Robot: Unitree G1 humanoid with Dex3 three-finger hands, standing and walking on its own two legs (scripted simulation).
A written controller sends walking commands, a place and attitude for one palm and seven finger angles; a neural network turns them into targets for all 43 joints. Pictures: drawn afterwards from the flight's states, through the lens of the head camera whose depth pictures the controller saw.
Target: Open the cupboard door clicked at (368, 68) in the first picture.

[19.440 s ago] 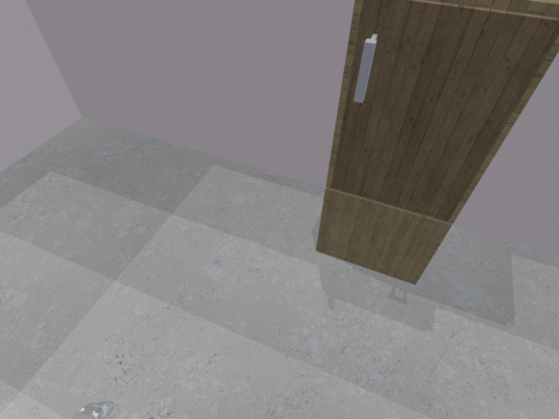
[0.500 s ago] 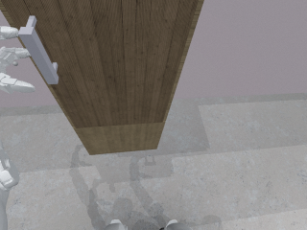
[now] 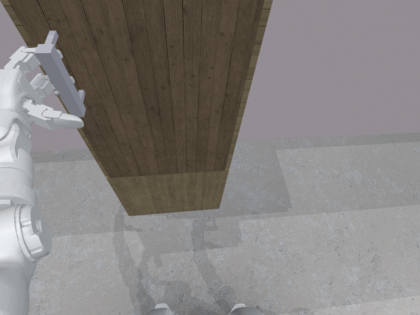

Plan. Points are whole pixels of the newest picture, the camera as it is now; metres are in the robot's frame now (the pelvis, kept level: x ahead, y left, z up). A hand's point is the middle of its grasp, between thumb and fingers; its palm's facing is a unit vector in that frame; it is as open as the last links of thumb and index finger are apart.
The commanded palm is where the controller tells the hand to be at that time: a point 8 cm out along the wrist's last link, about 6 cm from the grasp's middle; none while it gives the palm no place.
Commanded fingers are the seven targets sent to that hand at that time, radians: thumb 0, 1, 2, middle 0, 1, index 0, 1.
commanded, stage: slide the fingers in behind the handle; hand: left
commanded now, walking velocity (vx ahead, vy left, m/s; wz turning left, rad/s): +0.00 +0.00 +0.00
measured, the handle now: (66, 77) +0.53 +0.25 +0.13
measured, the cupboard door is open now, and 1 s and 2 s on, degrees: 0 0 12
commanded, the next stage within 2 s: close the thumb around the handle in 0.62 s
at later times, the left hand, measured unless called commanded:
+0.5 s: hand (63, 92) +0.48 +0.24 +0.13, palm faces +0.05 -1.00 -0.01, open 13.8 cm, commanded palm +0.46 +0.28 +0.13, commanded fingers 0.00 -0.50 0.30 -0.30 -1.20 -0.30 -1.20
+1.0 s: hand (61, 91) +0.49 +0.24 +0.13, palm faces +0.04 -1.00 -0.01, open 11.4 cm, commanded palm +0.47 +0.28 +0.13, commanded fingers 0.00 0.34 0.66 -0.36 -1.29 -0.36 -1.29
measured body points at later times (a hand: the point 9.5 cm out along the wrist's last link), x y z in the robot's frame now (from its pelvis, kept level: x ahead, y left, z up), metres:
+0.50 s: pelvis +0.00 -0.01 +0.00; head +0.09 +0.01 +0.44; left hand +0.47 +0.29 +0.14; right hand +0.01 -0.28 -0.11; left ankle +0.01 +0.10 -0.71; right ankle -0.01 -0.12 -0.71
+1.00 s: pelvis -0.01 +0.00 +0.00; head +0.09 +0.02 +0.44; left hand +0.48 +0.30 +0.14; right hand +0.01 -0.26 -0.11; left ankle +0.01 +0.10 -0.71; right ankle -0.01 -0.12 -0.71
